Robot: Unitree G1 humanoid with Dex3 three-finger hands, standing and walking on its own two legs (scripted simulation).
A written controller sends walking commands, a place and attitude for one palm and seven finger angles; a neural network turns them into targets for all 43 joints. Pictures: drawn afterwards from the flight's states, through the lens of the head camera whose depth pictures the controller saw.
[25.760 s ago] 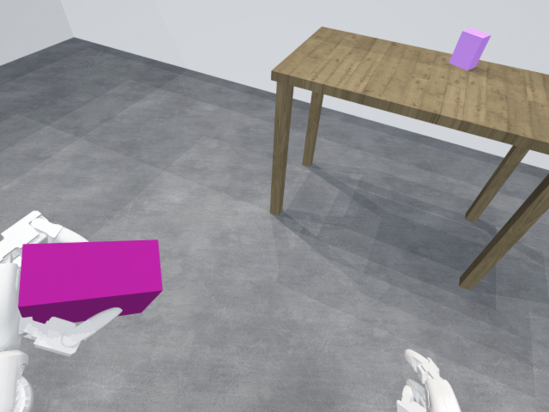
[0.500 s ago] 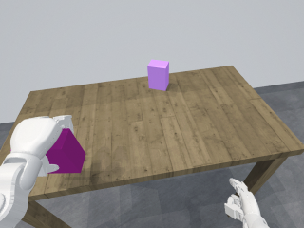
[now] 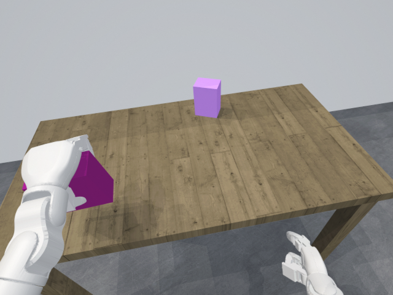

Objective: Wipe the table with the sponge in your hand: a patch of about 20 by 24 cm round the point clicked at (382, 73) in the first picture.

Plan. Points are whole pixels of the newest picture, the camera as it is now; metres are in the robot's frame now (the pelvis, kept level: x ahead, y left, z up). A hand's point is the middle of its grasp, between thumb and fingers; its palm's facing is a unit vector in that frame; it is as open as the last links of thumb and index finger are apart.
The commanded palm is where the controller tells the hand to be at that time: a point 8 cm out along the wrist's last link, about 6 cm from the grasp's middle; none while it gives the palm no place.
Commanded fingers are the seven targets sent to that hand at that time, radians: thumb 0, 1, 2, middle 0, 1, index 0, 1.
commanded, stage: move the sponge above the wiping area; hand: left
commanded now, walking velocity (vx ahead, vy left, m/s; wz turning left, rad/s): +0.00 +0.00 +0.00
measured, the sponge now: (78, 188) +0.26 +0.31 +0.08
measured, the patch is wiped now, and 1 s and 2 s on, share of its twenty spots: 0.00 0.00 0.00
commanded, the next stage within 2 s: none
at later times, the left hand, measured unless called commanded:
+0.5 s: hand (84, 177) +0.27 +0.29 +0.11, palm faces +0.06 -0.05 -1.00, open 9.8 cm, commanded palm +0.25 +0.26 +0.16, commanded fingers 0.00 0.10 1.30 -1.20 -1.60 -1.20 -1.60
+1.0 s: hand (98, 180) +0.29 +0.28 +0.07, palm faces -0.11 -0.09 -0.99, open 9.8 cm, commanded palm +0.27 +0.26 +0.15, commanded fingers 0.00 0.10 1.30 -1.20 -1.60 -1.20 -1.60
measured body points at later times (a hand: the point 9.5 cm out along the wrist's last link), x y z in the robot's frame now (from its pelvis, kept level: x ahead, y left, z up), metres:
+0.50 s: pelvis +0.00 -0.01 +0.00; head -0.01 -0.05 +0.45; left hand +0.27 +0.28 +0.16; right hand +0.24 -0.21 -0.09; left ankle +0.04 +0.10 -0.74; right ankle -0.01 -0.10 -0.74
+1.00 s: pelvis +0.02 -0.01 +0.00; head +0.02 -0.06 +0.45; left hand +0.30 +0.28 +0.13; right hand +0.24 -0.24 -0.10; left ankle +0.04 +0.10 -0.74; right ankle -0.01 -0.10 -0.74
